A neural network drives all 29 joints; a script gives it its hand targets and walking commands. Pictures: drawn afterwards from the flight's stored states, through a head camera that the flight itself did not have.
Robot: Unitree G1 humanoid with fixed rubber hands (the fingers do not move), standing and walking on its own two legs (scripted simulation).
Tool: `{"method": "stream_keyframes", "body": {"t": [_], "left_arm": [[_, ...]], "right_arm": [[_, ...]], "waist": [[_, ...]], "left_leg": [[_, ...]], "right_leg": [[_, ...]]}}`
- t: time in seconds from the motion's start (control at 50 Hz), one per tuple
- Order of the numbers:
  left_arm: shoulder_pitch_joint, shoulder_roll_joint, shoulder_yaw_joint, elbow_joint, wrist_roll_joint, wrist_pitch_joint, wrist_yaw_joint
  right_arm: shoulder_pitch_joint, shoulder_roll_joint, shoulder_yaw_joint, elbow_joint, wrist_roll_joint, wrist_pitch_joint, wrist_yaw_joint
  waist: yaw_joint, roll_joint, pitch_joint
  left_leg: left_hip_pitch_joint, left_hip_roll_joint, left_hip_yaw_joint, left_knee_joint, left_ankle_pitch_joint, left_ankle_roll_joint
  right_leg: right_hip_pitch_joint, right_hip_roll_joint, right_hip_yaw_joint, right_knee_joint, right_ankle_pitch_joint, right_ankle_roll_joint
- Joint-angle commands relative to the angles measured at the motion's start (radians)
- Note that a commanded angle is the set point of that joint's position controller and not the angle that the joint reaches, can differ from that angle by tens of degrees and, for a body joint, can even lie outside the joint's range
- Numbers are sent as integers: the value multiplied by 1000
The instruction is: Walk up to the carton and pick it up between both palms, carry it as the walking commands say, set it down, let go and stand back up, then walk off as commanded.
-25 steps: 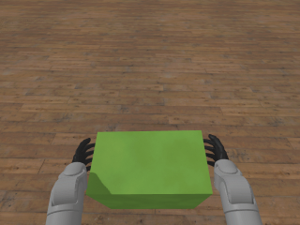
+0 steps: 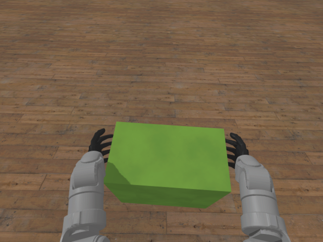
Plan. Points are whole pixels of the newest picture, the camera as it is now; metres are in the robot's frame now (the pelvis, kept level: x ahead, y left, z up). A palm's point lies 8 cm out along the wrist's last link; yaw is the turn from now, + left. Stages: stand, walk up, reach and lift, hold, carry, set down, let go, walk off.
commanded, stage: set down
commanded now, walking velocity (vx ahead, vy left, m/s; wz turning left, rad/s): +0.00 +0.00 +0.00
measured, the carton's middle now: (166, 170) +0.33 +0.00 -0.05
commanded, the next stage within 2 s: none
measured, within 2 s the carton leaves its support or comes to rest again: neither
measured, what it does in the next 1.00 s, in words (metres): stands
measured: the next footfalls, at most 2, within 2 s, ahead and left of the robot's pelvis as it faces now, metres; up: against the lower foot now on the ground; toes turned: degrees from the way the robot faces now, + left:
none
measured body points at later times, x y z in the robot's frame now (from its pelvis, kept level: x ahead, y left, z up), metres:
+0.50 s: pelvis +0.03 -0.01 +0.00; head +0.05 +0.00 +0.45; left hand +0.34 +0.19 +0.00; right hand +0.34 -0.20 +0.00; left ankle +0.05 +0.12 -0.74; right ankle +0.02 -0.12 -0.74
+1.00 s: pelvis -0.02 -0.01 -0.05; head +0.16 +0.00 +0.36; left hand +0.36 +0.19 -0.12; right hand +0.35 -0.19 -0.12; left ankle +0.05 +0.12 -0.74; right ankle +0.02 -0.12 -0.74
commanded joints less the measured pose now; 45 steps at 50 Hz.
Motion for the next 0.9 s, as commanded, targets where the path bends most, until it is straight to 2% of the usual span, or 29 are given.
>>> {"method": "stream_keyframes", "body": {"t": [0.0,0.02,0.06,0.08,0.1,0.16,0.18,0.2,0.26,0.28,0.3,0.34,0.36,0.42,0.5,0.54,0.56,0.58,0.6,0.62,0.7,0.72,0.74,0.76,0.78,0.8,0.82,0.84,0.88], "left_arm": [[-602,-825,-563,13,-163,-41,-385],[-612,-870,-546,77,-179,-56,-392],[-546,-892,-559,32,-187,-64,-390],[-534,-909,-583,-47,-216,-79,-397],[-525,-860,-601,-23,-217,-88,-412],[-488,-836,-547,57,-195,-102,-398],[-403,-835,-487,158,-151,-102,-401],[-397,-817,-505,124,-162,-111,-392],[-360,-797,-460,156,-110,-135,-373],[-370,-777,-487,138,-140,-144,-380],[-378,-738,-453,132,-118,-164,-373],[-281,-741,-474,143,-93,-171,-360],[-331,-730,-414,192,-65,-181,-361],[-392,-669,-412,176,-60,-215,-343],[-446,-692,-432,153,-66,-285,-323],[-448,-650,-392,177,-41,-294,-322],[-451,-648,-331,221,-7,-309,-304],[-520,-686,-387,160,-53,-343,-307],[-512,-723,-412,189,-60,-368,-300],[-582,-689,-396,195,-75,-383,-305],[-662,-671,-386,167,-53,-432,-298],[-689,-669,-392,165,-68,-458,-291],[-721,-671,-416,197,-72,-460,-297],[-786,-700,-447,184,-80,-474,-297],[-751,-739,-481,183,-91,-467,-297],[-788,-710,-461,154,-81,-481,-294],[-804,-780,-512,145,-123,-482,-298],[-869,-796,-598,93,-170,-489,-291],[-816,-752,-510,188,-131,-453,-302]], "right_arm": [[-641,877,474,-30,218,-36,353],[-674,904,483,-75,197,-52,354],[-639,882,515,-134,225,-66,343],[-656,876,565,-207,249,-81,339],[-598,901,541,-184,236,-85,320],[-618,891,545,-179,243,-97,304],[-598,887,530,-114,221,-93,304],[-493,878,486,-54,208,-93,301],[-473,868,480,-72,210,-118,294],[-411,815,448,-25,176,-120,283],[-436,819,424,2,185,-132,281],[-338,765,427,-32,170,-151,272],[-437,777,367,70,142,-159,275],[-364,716,300,120,99,-191,262],[-413,729,269,131,83,-250,264],[-410,727,272,146,92,-269,260],[-518,772,293,111,122,-297,275],[-537,738,299,88,103,-321,277],[-587,714,349,37,112,-348,270],[-623,738,331,90,116,-356,266],[-678,753,337,130,112,-399,261],[-767,791,372,134,154,-417,265],[-782,772,373,126,154,-424,271],[-826,772,403,70,178,-453,266],[-834,757,417,61,164,-455,267],[-862,760,449,75,180,-454,278],[-808,742,409,134,158,-459,274],[-886,766,478,18,218,-478,273],[-903,780,491,55,217,-444,268]], "waist": [[-4,82,-218],[11,-1,-267],[8,-12,-314],[24,57,-353],[3,-9,-410],[9,-48,-390],[62,-32,-398],[3,-52,-401],[38,25,-303],[-20,-29,-290],[13,-4,-350],[-22,28,-275],[22,0,-255],[-36,18,-185],[-63,16,-261],[-29,48,-176],[55,83,-221],[-3,75,-322],[-14,57,-361],[-16,-8,-318],[0,41,-452],[43,-22,-480],[10,-42,-485],[0,75,-536],[-21,50,-623],[36,-3,-670],[-43,17,-737],[-51,100,-872],[3,46,-836]], "left_leg": [[244,-77,-12,-178,-8,23],[245,-76,-14,-161,44,41],[260,-90,-22,-129,172,30],[279,-93,-2,-112,249,21],[244,-101,-6,-92,245,32],[212,-104,-7,-94,259,43],[205,-104,7,-99,257,33],[247,-100,-20,-105,301,36],[148,-117,-1,-78,336,36],[119,-117,-15,-80,326,23],[135,-106,-19,-75,333,30],[98,-116,-16,-74,352,25],[102,-104,-17,-67,301,23],[28,-104,-22,-26,285,25],[34,-97,-24,33,285,19],[-24,-93,-3,46,264,26],[-55,-96,4,42,251,36],[-90,-106,3,83,244,25],[-89,-104,7,103,264,26],[-115,-97,3,123,188,37],[-237,-108,8,200,106,33],[-262,-104,7,213,126,46],[-273,-103,11,235,113,43],[-302,-121,38,278,76,39],[-249,-111,14,285,145,37],[-321,-111,34,313,113,32],[-302,-113,15,324,174,15],[-209,-113,17,358,228,14],[-322,-110,30,383,198,30]], "right_leg": [[46,88,29,-174,-9,-4],[43,83,36,-152,36,14],[82,87,40,-136,184,11],[118,86,54,-139,266,0],[143,80,58,-136,299,18],[154,74,70,-116,375,33],[134,69,66,-116,360,38],[110,75,56,-119,406,38],[97,57,95,-85,523,39],[111,58,94,-89,562,37],[79,59,91,-84,514,33],[105,60,94,-63,590,30],[1,55,79,-72,432,37],[-85,55,86,-49,419,26],[-185,80,39,2,332,23],[-215,70,54,13,329,14],[-199,77,67,34,298,9],[-198,86,69,59,295,-6],[-205,87,69,76,320,-2],[-305,87,63,95,202,9],[-330,86,56,168,155,4],[-348,104,51,206,159,12],[-408,112,29,227,146,16],[-399,98,56,250,128,4],[-401,109,52,266,163,-2],[-409,115,30,293,139,11],[-440,128,18,311,203,-1],[-441,125,32,342,250,-5],[-439,112,54,362,246,4]]}}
